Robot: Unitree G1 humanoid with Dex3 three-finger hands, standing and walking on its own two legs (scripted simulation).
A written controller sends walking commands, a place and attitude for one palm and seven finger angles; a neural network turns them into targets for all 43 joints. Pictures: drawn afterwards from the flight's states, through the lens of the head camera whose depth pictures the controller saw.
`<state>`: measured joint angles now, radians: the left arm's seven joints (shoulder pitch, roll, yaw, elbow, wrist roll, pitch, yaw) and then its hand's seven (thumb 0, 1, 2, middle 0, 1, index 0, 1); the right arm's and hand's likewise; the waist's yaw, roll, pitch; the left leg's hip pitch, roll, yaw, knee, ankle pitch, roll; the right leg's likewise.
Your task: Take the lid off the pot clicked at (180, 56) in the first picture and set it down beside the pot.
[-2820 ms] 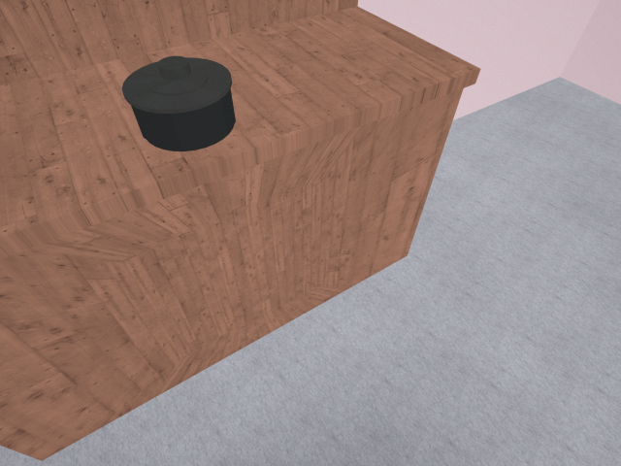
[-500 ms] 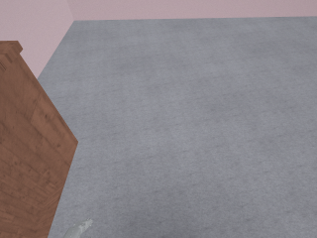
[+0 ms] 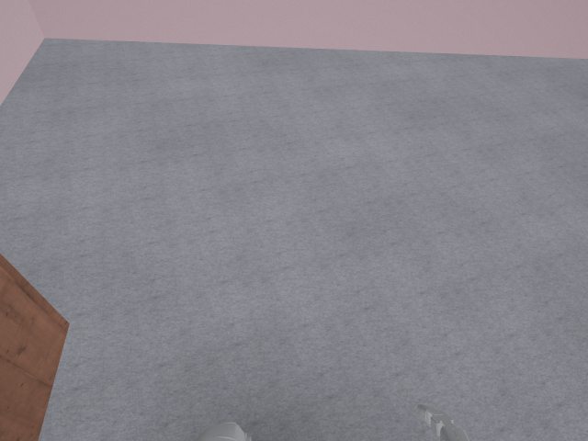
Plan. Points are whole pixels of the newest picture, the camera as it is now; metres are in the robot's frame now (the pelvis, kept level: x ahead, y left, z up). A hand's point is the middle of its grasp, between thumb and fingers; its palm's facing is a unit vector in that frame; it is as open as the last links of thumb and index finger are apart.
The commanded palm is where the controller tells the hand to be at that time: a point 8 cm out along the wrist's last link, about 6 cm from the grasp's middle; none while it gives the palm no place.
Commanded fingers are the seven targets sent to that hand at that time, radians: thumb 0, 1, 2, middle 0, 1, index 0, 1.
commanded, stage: walk to a spot facing it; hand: left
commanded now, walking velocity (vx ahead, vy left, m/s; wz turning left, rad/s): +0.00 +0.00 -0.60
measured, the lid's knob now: out of the picture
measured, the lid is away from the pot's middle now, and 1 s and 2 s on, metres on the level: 0.00 0.00 0.00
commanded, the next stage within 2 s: turn to face it in 0.28 s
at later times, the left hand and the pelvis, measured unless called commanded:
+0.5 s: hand (233, 338) +0.29 +0.13 -0.15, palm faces -0.30 -0.92 -0.23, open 7.4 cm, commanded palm none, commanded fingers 0.00 0.90 0.90 -0.20 -0.30 -0.20 -0.30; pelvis +0.11 -0.01 +0.00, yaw -15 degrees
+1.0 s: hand (162, 391) +0.20 +0.22 -0.17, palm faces +0.06 -0.97 -0.22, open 7.4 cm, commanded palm none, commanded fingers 0.00 0.90 0.90 -0.20 -0.30 -0.20 -0.30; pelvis +0.12 +0.02 +0.01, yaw +0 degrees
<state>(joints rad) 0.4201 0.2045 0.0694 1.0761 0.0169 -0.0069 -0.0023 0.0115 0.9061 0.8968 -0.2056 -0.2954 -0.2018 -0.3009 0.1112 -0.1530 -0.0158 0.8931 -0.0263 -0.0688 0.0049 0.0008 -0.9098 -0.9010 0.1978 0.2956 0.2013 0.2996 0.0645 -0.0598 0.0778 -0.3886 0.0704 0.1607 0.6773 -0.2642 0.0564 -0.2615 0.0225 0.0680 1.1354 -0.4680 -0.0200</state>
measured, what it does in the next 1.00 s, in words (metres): walks ahead: right foot, then left foot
